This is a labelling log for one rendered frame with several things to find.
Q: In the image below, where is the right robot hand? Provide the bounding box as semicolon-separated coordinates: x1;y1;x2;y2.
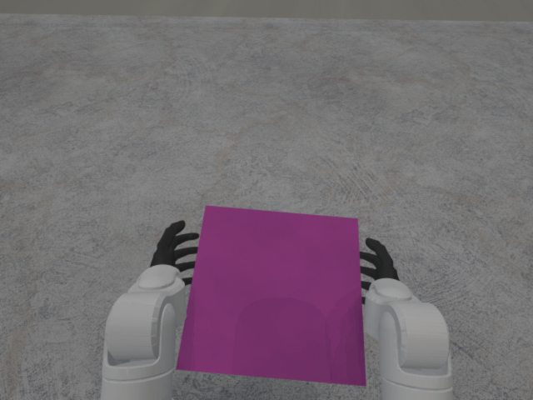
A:
360;238;400;304

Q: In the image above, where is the robot left forearm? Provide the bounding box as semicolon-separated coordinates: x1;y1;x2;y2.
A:
101;264;187;400

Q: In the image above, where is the carton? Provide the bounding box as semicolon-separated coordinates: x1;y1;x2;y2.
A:
176;206;366;387

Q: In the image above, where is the left robot hand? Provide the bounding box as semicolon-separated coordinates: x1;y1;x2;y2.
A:
150;220;199;286

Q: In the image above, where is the robot right forearm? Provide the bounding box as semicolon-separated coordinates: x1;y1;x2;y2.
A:
363;278;454;400

